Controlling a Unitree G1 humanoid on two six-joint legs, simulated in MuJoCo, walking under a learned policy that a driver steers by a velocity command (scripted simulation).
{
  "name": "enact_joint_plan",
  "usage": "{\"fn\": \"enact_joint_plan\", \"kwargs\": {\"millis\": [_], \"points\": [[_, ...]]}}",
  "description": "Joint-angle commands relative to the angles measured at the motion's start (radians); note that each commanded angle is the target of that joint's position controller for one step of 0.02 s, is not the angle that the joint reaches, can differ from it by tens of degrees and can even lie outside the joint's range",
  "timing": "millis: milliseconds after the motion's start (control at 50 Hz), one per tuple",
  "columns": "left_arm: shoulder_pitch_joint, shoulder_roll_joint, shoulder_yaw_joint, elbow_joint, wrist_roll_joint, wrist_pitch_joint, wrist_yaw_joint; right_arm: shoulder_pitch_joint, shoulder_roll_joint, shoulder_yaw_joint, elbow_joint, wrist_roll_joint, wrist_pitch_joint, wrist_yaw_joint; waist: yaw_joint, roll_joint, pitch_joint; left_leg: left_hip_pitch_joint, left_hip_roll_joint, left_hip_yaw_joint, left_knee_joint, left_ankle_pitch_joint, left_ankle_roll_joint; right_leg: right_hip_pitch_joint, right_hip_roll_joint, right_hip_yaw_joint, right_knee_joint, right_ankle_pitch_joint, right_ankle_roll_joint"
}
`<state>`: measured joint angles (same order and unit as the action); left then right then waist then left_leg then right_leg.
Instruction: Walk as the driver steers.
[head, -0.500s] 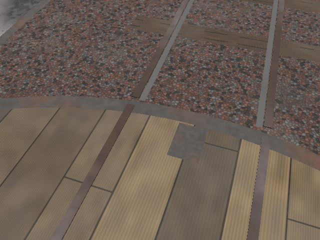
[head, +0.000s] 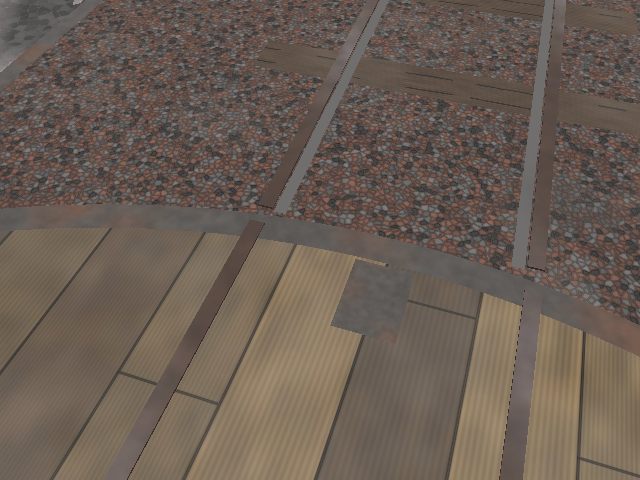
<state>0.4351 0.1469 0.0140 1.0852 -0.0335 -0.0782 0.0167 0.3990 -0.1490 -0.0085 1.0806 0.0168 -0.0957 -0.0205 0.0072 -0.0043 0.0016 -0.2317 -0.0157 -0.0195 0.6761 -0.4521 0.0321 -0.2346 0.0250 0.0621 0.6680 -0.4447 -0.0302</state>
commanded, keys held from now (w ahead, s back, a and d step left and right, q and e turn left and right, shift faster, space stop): e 0.44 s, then no key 0.56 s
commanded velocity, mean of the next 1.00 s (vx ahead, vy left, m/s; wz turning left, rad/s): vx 0.04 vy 0.00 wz -0.31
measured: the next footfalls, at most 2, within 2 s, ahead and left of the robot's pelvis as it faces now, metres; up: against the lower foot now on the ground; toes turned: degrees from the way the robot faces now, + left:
right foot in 0.32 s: +0.16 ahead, -0.13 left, +0.00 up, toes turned -10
left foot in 0.78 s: +0.17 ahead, +0.08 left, +0.00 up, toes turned -19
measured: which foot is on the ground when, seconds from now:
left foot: down 0.00-0.32, up 0.34-0.76, down 0.78-1.00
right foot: down 0.00-0.02, up 0.04-0.30, down 0.32-1.00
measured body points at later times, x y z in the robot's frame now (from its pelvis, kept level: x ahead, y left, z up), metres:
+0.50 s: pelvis +0.06 -0.04 +0.01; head +0.10 -0.07 +0.46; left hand +0.27 +0.18 -0.09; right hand +0.12 -0.34 -0.11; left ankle +0.07 +0.12 -0.63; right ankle +0.12 -0.13 -0.72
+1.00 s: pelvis +0.11 -0.02 +0.01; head +0.12 -0.02 +0.46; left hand +0.31 +0.18 -0.10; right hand +0.12 -0.29 -0.11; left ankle +0.14 +0.09 -0.72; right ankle +0.10 -0.14 -0.72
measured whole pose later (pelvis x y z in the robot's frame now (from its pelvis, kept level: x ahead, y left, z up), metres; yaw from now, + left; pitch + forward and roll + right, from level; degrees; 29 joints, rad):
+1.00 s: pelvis +0.11 -0.02 +0.01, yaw -19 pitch +0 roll +1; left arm 0.21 0.24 0.04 0.75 0.01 0.00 0.02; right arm 0.25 -0.21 -0.02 0.81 -0.01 -0.05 -0.03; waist 0.00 -0.03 0.01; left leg -0.25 -0.01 0.00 0.55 -0.31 0.00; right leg -0.31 0.04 0.08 0.55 -0.25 -0.01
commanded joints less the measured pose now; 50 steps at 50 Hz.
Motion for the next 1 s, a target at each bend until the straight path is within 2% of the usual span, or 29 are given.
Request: {"fn": "enact_joint_plan", "kwargs": {"millis": [20,40,60,80,100,120,140,180,240,260,300,320,340,360,380,400,420,460,500,600,700,760,780,800,820,860,920,980,1000], "points": [[-0.106,0.124,0.025,-0.117,0.003,-0.014,0.000,0.138,-0.113,-0.025,-0.031,0.001,-0.012,-0.002,-0.090,0.033,0.020,0.169,-0.002,-0.012,-0.028,0.595,0.012,-0.168,-0.010,0.100,0.025,0.646,-0.120],[-0.211,0.100,0.018,-0.173,0.001,-0.018,0.000,0.267,-0.174,-0.043,-0.017,-0.007,0.005,-0.017,-0.168,0.152,-0.039,0.406,0.105,-0.127,-0.102,0.886,0.062,-0.387,0.081,-0.014,0.275,0.538,-0.030],[-0.216,0.066,0.011,-0.194,0.007,-0.017,-0.005,0.334,-0.201,-0.045,-0.015,-0.019,0.018,-0.029,-0.175,0.322,-0.072,0.476,0.352,-0.388,-0.204,1.219,0.176,-0.540,0.136,0.010,0.496,-0.127,0.008],[-0.175,0.114,0.031,-0.180,0.003,-0.003,-0.009,0.261,-0.144,-0.025,-0.039,-0.035,0.025,-0.037,-0.093,0.165,-0.003,0.374,0.420,-0.358,-0.183,1.287,0.194,-0.533,0.052,0.082,0.638,-0.219,0.009],[-0.174,0.074,0.023,-0.205,-0.014,0.021,-0.005,0.158,-0.178,-0.032,-0.083,-0.032,0.025,-0.043,-0.050,0.143,0.033,0.294,0.452,-0.355,-0.234,1.057,0.228,-0.561,0.010,0.071,0.686,-0.198,0.018],[-0.187,0.079,0.026,-0.209,-0.012,0.033,-0.001,0.037,-0.143,-0.023,-0.122,-0.015,0.034,-0.044,-0.017,0.015,0.093,0.223,0.365,-0.216,-0.266,0.985,0.173,-0.553,-0.026,0.047,0.618,-0.138,0.024],[-0.210,0.050,0.020,-0.240,-0.011,0.047,0.004,-0.043,-0.183,-0.031,-0.141,-0.007,0.041,-0.048,0.012,0.093,0.127,0.141,0.344,-0.166,-0.325,0.800,0.134,-0.518,-0.069,0.016,0.466,-0.046,0.041],[-0.267,0.048,0.015,-0.266,0.000,0.058,0.001,-0.054,-0.206,-0.038,-0.139,-0.008,0.053,-0.059,-0.006,0.108,0.121,0.063,0.249,-0.025,-0.339,0.804,0.088,-0.367,-0.057,-0.074,0.268,0.098,0.059],[-0.264,0.091,0.031,-0.292,-0.001,0.063,-0.019,-0.042,-0.250,-0.054,-0.148,0.003,0.060,-0.071,-0.004,0.135,0.031,0.107,0.227,0.054,-0.249,0.941,0.075,-0.222,0.002,-0.148,0.092,0.174,0.031],[-0.233,0.107,0.039,-0.298,0.002,0.063,-0.026,-0.071,-0.268,-0.061,-0.161,0.012,0.059,-0.072,0.021,0.157,-0.002,0.101,0.246,0.047,-0.195,0.947,0.070,-0.162,0.004,-0.148,0.037,0.212,0.011],[-0.113,0.180,0.076,-0.273,0.015,0.059,-0.033,-0.120,-0.240,-0.056,-0.192,0.017,0.055,-0.068,0.095,0.099,-0.084,0.048,0.192,0.098,0.039,0.920,0.026,0.050,0.059,-0.156,-0.119,0.361,-0.056],[-0.048,0.264,0.104,-0.277,0.022,0.060,-0.019,-0.108,-0.224,-0.050,-0.216,-0.014,0.044,-0.056,0.126,-0.052,-0.131,-0.153,0.114,0.134,0.322,0.554,-0.045,0.254,-0.052,0.040,-0.184,0.676,-0.126],[-0.082,0.350,0.101,-0.315,0.042,0.057,-0.008,-0.057,-0.107,-0.014,-0.253,-0.088,0.034,-0.030,0.022,-0.261,-0.214,-0.325,-0.032,0.062,0.635,-0.290,-0.077,0.333,-0.324,0.431,-0.155,1.136,-0.259],[-0.082,0.355,0.097,-0.348,0.070,0.049,-0.021,0.013,-0.140,-0.027,-0.261,-0.036,0.027,-0.017,0.024,-0.238,-0.378,-0.353,-0.060,-0.116,0.794,-0.286,-0.075,0.347,-0.438,0.670,-0.294,0.868,-0.426],[-0.179,0.316,0.096,-0.370,0.060,0.039,-0.024,-0.088,-0.188,-0.035,-0.297,0.007,0.034,-0.018,0.026,-0.154,-0.236,-0.459,-0.021,-0.101,0.783,-0.179,-0.057,0.235,-0.397,0.648,-0.377,0.430,-0.387],[-0.274,0.259,0.080,-0.388,0.030,0.036,-0.020,-0.173,-0.226,-0.047,-0.308,0.010,0.045,-0.028,0.012,-0.058,-0.083,-0.486,0.025,-0.090,0.699,-0.073,-0.043,0.103,-0.310,0.516,-0.401,0.235,-0.293],[-0.333,0.242,0.070,-0.406,0.021,0.038,-0.018,-0.184,-0.238,-0.057,-0.297,-0.004,0.060,-0.044,-0.011,-0.011,-0.040,-0.429,0.055,-0.088,0.627,0.002,-0.044,-0.009,-0.247,0.419,-0.405,0.189,-0.230],[-0.350,0.241,0.070,-0.422,0.034,0.042,-0.013,-0.132,-0.238,-0.067,-0.290,-0.029,0.073,-0.049,-0.044,-0.047,-0.046,-0.296,0.046,-0.061,0.524,0.097,-0.050,-0.131,-0.158,0.283,-0.396,0.281,-0.197],[-0.302,0.231,0.067,-0.413,0.044,0.039,-0.004,-0.103,-0.198,-0.061,-0.289,-0.028,0.070,-0.049,-0.042,-0.072,-0.081,-0.260,0.033,-0.038,0.434,0.122,-0.064,-0.123,-0.140,0.223,-0.374,0.434,-0.208],[-0.273,0.235,0.064,-0.422,0.042,0.054,0.015,-0.183,-0.185,-0.052,-0.329,-0.020,0.083,-0.053,0.000,-0.112,-0.104,-0.265,0.046,-0.049,0.238,0.132,-0.092,-0.079,-0.174,0.283,-0.391,0.221,-0.219],[-0.265,0.222,0.053,-0.418,0.047,0.061,0.010,-0.188,-0.184,-0.051,-0.331,-0.011,0.069,-0.036,0.019,-0.123,-0.078,-0.153,0.035,-0.019,0.056,0.082,-0.078,-0.090,-0.183,0.316,-0.376,0.154,-0.212],[-0.246,0.191,0.036,-0.404,0.033,0.069,0.012,-0.140,-0.159,-0.046,-0.310,-0.015,0.054,-0.019,-0.017,-0.094,-0.068,0.023,0.018,0.011,-0.244,0.243,-0.030,-0.109,-0.132,0.287,-0.316,0.149,-0.145],[-0.216,0.177,0.030,-0.396,0.037,0.064,0.011,-0.119,-0.193,-0.050,-0.313,-0.033,0.050,-0.016,-0.013,-0.054,-0.071,0.103,0.096,-0.060,-0.274,0.309,-0.002,-0.159,-0.102,0.263,-0.269,0.126,-0.097],[-0.167,0.150,0.025,-0.394,0.051,0.055,0.006,-0.099,-0.257,-0.060,-0.321,-0.050,0.053,-0.016,0.030,0.108,-0.089,0.170,0.239,-0.197,-0.291,0.467,0.057,-0.232,-0.003,0.156,-0.114,0.036,-0.047],[-0.213,0.164,0.034,-0.426,0.039,0.044,0.003,-0.127,-0.269,-0.066,-0.307,-0.053,0.054,-0.011,0.040,0.254,-0.043,0.030,0.323,-0.305,-0.362,0.407,0.167,-0.231,0.041,0.034,-0.100,0.028,-0.016],[-0.278,0.204,0.048,-0.421,0.040,0.045,0.003,-0.227,-0.198,-0.051,-0.340,-0.041,0.039,-0.012,0.025,0.191,-0.029,-0.036,0.256,-0.252,-0.364,0.305,0.141,-0.129,0.007,0.014,-0.064,0.130,0.008],[-0.256,0.149,0.039,-0.405,0.055,0.065,-0.002,-0.183,-0.197,-0.046,-0.325,-0.022,0.031,-0.015,0.019,0.133,-0.032,-0.028,0.172,-0.151,-0.304,0.310,0.062,-0.032,-0.012,0.028,-0.150,0.301,0.012],[-0.232,0.195,0.052,-0.397,0.035,0.071,0.002,-0.095,-0.184,-0.043,-0.320,-0.030,0.028,-0.008,-0.030,0.025,-0.042,-0.063,0.079,-0.074,-0.256,0.263,0.014,0.020,-0.037,0.057,-0.120,0.423,-0.024],[-0.215,0.173,0.051,-0.390,0.033,0.072,0.001,-0.122,-0.189,-0.043,-0.318,-0.027,0.032,-0.011,-0.004,0.029,-0.030,-0.042,0.070,-0.044,-0.234,0.256,0.005,-0.022,-0.028,0.066,-0.139,0.364,-0.031]]}}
